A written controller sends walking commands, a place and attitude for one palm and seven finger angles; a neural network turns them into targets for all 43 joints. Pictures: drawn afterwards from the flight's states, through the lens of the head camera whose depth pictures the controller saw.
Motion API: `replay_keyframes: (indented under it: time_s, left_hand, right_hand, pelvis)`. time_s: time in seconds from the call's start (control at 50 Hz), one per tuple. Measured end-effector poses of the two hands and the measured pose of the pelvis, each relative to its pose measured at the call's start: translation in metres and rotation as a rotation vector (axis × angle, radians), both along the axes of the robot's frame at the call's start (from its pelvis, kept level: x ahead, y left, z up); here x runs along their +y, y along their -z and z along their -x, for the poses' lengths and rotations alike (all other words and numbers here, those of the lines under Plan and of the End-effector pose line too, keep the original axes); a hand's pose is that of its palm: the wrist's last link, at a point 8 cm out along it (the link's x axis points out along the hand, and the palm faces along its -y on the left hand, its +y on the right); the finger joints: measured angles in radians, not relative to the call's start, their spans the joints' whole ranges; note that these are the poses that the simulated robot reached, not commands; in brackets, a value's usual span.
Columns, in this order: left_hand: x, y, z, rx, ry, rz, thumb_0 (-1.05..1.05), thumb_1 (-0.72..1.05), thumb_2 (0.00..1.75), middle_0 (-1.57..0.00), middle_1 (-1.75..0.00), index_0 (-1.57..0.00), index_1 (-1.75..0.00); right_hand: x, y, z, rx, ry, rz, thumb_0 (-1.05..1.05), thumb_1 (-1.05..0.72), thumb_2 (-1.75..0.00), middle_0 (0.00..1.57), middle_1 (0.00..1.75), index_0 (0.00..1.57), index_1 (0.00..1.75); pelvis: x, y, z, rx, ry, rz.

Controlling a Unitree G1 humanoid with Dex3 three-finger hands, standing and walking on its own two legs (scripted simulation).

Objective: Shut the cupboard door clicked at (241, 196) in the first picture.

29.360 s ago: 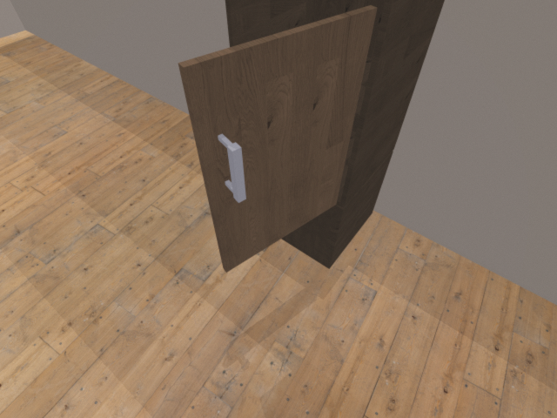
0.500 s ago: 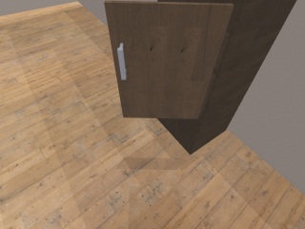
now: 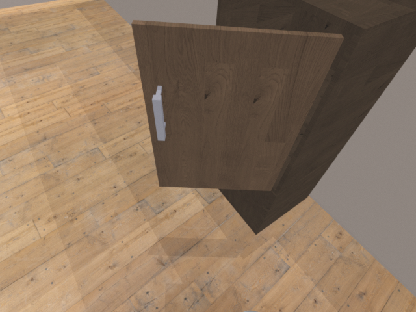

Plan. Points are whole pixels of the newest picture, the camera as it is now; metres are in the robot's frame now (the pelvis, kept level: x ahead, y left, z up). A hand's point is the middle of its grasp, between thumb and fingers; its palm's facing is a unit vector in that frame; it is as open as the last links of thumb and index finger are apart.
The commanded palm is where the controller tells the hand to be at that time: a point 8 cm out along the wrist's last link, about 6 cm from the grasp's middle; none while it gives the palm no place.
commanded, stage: take the last steps up to it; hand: left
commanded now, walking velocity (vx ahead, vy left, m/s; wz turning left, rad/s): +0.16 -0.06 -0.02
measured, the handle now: (160, 114) +0.55 +0.15 +0.04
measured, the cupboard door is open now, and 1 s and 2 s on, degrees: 54 54 54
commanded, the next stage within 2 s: come to a stop and stand still in 0.02 s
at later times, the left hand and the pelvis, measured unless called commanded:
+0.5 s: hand (141, 304) +0.16 +0.15 -0.16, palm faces +0.06 -0.97 -0.24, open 7.3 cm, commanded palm none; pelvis +0.09 -0.04 +0.01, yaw +2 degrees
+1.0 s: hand out of the picture +0.06 +0.19 -0.17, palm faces +0.04 -0.98 -0.20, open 7.4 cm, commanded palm none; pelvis +0.06 +0.01 +0.00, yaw +1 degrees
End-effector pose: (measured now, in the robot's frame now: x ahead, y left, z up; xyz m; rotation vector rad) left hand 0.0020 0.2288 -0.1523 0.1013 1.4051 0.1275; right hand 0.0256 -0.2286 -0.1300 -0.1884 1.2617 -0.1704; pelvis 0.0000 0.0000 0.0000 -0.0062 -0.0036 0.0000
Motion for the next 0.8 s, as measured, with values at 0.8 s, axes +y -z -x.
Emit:
replay_keyframes:
  time_s: [0.8]
  left_hand:
    - [0.027,-0.001,-0.086,-0.048,-0.067,-0.06,0.01,0.91,0.9,-0.2,-0.3,-0.2,-0.3]
  right_hand:
    - [0.007,-0.012,-0.139,-0.053,-0.113,0.034,0.0,-0.91,-0.9,0.19,0.3,0.2,0.3]
  pelvis:
    - [0.006,-0.002,-0.076,-0.009,-0.033,0.008]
